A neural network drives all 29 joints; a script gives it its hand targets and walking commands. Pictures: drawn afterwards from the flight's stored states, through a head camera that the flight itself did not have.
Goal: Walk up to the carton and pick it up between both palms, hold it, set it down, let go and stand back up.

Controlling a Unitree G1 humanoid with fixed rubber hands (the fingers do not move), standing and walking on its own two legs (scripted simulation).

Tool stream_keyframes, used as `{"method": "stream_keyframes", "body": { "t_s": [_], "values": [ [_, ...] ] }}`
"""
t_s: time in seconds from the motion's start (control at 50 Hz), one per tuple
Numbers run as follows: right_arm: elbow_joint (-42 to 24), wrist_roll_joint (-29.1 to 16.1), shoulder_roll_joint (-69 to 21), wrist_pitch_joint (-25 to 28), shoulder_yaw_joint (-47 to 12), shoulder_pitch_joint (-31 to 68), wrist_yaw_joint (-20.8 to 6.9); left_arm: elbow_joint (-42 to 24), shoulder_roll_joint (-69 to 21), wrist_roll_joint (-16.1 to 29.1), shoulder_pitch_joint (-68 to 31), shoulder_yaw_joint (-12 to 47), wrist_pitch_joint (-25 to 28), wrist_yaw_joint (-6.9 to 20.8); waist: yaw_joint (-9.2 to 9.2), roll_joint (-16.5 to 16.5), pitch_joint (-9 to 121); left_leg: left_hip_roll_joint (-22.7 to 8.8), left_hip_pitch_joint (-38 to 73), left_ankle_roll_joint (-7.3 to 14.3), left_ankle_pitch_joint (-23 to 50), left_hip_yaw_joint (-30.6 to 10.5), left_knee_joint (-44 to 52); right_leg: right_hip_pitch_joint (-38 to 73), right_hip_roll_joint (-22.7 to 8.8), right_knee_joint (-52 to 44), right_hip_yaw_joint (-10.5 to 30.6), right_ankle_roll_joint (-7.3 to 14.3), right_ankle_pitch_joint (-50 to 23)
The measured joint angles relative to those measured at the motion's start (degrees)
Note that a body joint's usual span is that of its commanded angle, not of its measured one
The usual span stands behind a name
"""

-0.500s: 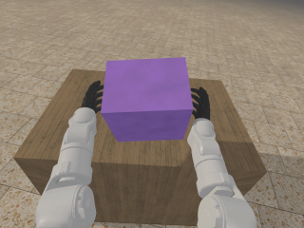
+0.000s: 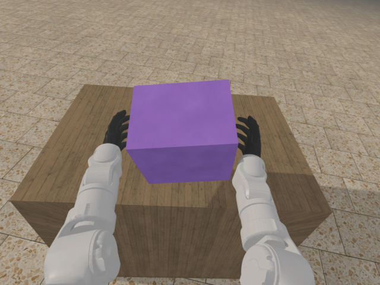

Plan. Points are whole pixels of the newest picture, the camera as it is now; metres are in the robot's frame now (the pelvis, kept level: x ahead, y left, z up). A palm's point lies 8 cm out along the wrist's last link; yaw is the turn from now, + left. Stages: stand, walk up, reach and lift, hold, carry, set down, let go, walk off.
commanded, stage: set down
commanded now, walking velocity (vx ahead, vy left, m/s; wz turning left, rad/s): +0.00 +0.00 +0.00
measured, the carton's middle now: (185, 136) +0.44 -0.02 +0.10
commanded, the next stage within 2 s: none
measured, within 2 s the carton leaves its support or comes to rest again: neither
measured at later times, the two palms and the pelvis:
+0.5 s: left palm (116, 145) +0.42 +0.14 +0.09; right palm (246, 155) +0.37 -0.15 +0.10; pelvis +0.02 +0.00 +0.00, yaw +0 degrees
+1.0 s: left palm (119, 144) +0.44 +0.14 +0.07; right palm (244, 159) +0.38 -0.16 +0.08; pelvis +0.03 +0.01 +0.00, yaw +0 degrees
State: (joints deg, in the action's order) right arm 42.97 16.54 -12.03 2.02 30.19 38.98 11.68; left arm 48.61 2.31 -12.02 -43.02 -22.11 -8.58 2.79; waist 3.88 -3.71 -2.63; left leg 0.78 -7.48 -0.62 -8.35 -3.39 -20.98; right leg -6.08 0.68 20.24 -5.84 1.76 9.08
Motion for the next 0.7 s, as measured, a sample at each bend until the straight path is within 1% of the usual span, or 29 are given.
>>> {"method": "stream_keyframes", "body": {
  "t_s": [0.28, 0.7],
  "values": [
    [0.0, 2.6, -1.5, 0.5, 1.9, -0.3, 0.0, 3.5, 0.4, 0.0, -0.2, -1.3, 2.6, 0.5, 0.88, 0.0, -0.1, 0.1, 0.0, 0.1, -0.7, 0.0, 0.1, 0.0, -0.1, 0.0, 0.0, -0.3, 0.7],
    [0.0, 5.7, -3.3, 1.8, 4.9, -1.3, 0.0, 7.3, 1.2, 0.0, -0.5, -1.6, 5.6, 1.4, 1.47, -0.1, -0.1, 0.5, 0.0, 0.5, -1.5, 0.0, 0.2, 0.0, -0.6, 0.0, 0.0, -1.1, 1.5]
  ]
}}
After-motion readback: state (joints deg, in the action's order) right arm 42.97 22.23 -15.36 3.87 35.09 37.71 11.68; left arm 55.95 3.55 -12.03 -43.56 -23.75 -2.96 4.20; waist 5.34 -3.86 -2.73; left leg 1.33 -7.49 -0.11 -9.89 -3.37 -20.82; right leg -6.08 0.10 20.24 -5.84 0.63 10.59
